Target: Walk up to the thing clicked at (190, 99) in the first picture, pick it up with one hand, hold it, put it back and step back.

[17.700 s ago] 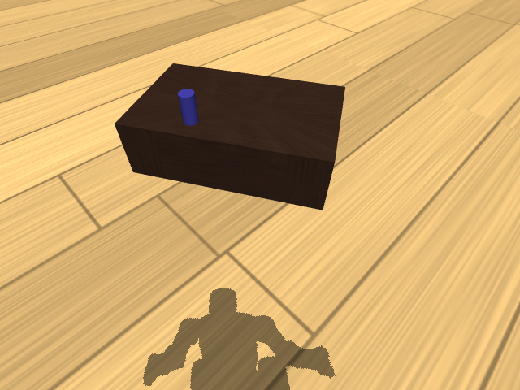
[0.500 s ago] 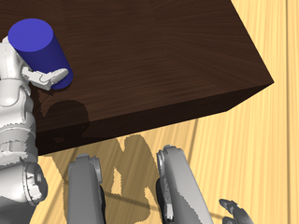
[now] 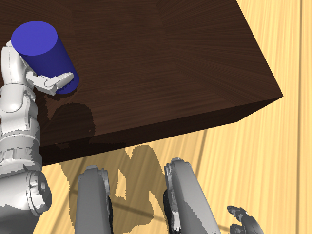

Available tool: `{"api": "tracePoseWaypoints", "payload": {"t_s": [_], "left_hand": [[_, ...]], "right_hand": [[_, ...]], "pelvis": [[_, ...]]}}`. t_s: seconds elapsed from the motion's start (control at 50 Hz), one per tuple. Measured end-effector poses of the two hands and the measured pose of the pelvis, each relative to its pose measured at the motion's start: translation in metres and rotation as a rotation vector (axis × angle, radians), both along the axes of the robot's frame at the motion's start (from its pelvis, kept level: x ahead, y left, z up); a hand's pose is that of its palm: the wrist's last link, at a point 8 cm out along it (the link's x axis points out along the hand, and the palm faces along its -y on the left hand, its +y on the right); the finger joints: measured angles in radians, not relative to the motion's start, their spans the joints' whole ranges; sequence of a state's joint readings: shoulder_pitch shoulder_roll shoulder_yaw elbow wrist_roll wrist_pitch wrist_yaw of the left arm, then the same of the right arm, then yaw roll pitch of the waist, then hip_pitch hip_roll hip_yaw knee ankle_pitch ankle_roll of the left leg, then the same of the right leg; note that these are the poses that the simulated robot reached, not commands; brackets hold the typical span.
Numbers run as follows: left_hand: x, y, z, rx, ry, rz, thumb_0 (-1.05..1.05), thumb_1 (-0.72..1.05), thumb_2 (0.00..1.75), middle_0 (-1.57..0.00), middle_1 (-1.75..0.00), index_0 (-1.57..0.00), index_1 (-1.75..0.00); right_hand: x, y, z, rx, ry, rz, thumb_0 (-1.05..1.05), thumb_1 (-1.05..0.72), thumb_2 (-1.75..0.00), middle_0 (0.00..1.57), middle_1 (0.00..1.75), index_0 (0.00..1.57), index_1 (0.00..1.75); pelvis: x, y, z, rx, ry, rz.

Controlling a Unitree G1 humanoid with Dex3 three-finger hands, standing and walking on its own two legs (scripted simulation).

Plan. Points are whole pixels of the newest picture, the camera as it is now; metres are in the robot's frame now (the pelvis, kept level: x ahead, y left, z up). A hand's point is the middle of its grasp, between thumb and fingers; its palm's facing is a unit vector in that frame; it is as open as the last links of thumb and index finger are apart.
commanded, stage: settle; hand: left
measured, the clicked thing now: (51, 62) +0.51 +0.20 +0.02
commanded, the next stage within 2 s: lift in 0.18 s
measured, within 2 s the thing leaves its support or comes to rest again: neither
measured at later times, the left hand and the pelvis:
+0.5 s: hand (42, 59) +0.51 +0.21 +0.05, palm faces +0.05 -1.00 -0.03, open 10.7 cm; pelvis +0.01 +0.01 +0.03, yaw +0 degrees
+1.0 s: hand (7, 51) +0.44 +0.20 +0.16, palm faces +0.07 -1.00 -0.03, open 10.7 cm; pelvis +0.02 +0.01 +0.12, yaw +2 degrees
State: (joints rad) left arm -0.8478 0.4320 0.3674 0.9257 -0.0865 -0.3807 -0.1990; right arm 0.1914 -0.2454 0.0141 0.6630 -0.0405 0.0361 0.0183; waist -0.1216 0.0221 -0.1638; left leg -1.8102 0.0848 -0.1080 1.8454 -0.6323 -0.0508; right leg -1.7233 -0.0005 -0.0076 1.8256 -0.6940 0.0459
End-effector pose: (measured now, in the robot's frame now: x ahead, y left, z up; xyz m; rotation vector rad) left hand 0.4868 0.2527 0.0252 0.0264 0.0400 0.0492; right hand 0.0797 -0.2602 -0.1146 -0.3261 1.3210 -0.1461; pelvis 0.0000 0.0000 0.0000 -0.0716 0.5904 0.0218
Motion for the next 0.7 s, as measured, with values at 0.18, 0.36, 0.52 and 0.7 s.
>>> {"api": "tracePoseWaypoints", "payload": {"t_s": [0.18, 0.36, 0.52, 0.7], "left_hand": [[0.001, 0.001, 0.005, -0.005, 0.005, 0.005, -0.01, -0.46, 1.07, -0.65, -1.01, -0.67, -1.03], [-0.001, 0.005, 0.011, 0.005, 0.009, 0.006, -0.01, -0.46, 1.07, -0.65, -1.01, -0.67, -1.03], [-0.006, 0.006, 0.025, 0.007, 0.005, 0.002, -0.01, -0.46, 1.07, -0.66, -1.00, -0.68, -1.02], [-0.022, 0.006, 0.055, 0.010, -0.001, 0.011, -0.01, -0.46, 1.07, -0.66, -1.00, -0.68, -1.02]], "right_hand": [[0.004, 0.002, 0.010, 0.001, -0.005, 0.003, 0.01, -0.88, -0.89, 0.20, 0.30, 0.21, 0.30], [0.005, 0.005, 0.019, -0.001, 0.002, 0.002, 0.01, -0.89, -0.89, 0.20, 0.30, 0.21, 0.30], [0.008, 0.008, 0.031, 0.005, -0.006, -0.004, 0.01, -0.92, -0.89, 0.20, 0.30, 0.21, 0.30], [0.021, 0.015, 0.054, 0.020, -0.051, -0.005, 0.01, -0.92, -0.89, 0.20, 0.30, 0.21, 0.30]], "pelvis": [[0.003, 0.002, 0.009, -0.001, -0.002, 0.002], [0.006, 0.003, 0.017, -0.003, -0.005, 0.006], [0.008, 0.006, 0.029, -0.006, -0.020, 0.008], [0.012, 0.007, 0.053, -0.006, -0.056, 0.015]]}}
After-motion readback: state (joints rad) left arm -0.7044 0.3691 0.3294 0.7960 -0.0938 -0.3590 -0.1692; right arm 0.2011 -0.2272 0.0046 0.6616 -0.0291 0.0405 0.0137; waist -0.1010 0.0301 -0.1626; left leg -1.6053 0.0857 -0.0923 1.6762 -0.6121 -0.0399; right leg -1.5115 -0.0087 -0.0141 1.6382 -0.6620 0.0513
